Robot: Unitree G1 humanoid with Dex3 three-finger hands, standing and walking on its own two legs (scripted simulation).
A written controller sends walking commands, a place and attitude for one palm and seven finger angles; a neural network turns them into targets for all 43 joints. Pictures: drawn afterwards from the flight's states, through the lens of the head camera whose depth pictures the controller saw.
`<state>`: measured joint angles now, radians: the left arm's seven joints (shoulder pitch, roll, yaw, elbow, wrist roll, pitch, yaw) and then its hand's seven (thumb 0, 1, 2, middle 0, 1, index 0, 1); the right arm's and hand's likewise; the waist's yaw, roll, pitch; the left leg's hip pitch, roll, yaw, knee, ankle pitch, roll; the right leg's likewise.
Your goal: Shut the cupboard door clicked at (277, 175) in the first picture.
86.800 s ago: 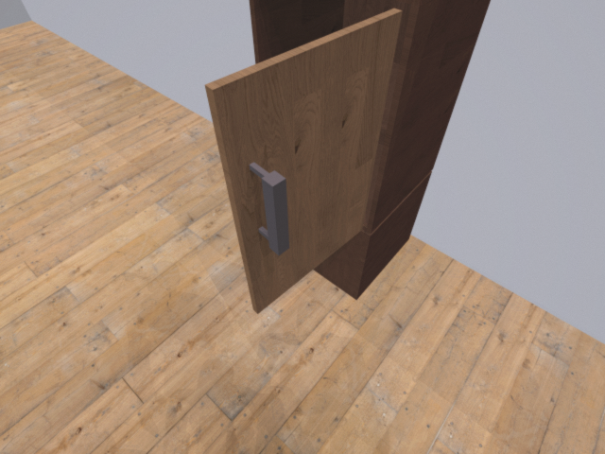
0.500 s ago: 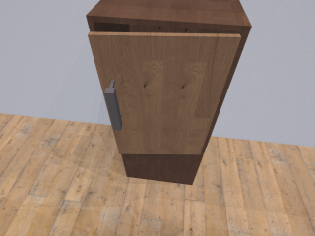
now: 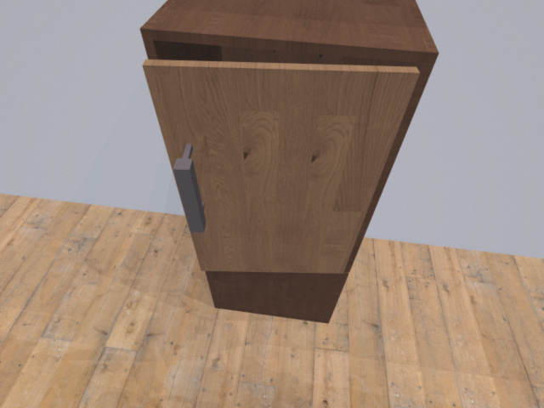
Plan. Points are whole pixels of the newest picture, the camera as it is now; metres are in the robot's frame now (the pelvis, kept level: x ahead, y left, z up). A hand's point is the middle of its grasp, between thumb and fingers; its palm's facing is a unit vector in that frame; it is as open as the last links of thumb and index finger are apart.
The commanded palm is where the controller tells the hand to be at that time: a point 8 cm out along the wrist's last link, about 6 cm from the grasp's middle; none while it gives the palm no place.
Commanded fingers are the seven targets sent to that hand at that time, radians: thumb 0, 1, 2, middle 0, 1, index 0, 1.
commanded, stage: look again from close up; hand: left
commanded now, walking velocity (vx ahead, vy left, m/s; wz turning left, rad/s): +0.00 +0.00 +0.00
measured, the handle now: (193, 189) +0.48 +0.19 +0.02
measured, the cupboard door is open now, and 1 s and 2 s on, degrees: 7 7 7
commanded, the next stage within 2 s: raise the hand and make a fist in 0.14 s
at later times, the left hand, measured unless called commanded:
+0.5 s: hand (161, 358) +0.19 +0.17 -0.02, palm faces +0.12 -0.99 -0.05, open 6.9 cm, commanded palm +0.11 +0.23 -0.06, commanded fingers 0.00 0.90 0.90 -0.44 -0.56 -0.44 -0.56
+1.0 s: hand (154, 376) +0.17 +0.18 -0.03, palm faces +0.06 -1.00 -0.04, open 4.5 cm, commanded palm +0.13 +0.23 -0.03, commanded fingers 0.00 0.90 0.90 -0.90 -1.06 -0.90 -1.06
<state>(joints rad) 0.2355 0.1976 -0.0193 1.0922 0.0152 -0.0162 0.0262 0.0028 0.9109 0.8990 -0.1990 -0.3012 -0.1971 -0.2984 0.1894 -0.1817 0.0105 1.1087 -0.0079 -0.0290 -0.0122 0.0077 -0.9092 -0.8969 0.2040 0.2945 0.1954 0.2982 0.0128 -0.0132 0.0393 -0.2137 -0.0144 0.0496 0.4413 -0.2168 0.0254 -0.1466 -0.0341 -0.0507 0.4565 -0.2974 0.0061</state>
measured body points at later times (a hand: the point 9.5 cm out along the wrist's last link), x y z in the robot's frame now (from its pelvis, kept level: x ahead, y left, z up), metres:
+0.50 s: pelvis -0.02 -0.03 -0.05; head +0.01 -0.03 +0.40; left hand +0.17 +0.23 -0.01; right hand +0.15 -0.28 -0.13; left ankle +0.01 +0.10 -0.74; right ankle -0.03 -0.12 -0.74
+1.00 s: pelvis -0.04 -0.02 -0.09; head +0.00 -0.03 +0.36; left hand +0.16 +0.23 -0.03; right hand +0.12 -0.25 -0.17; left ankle +0.01 +0.10 -0.74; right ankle -0.03 -0.12 -0.74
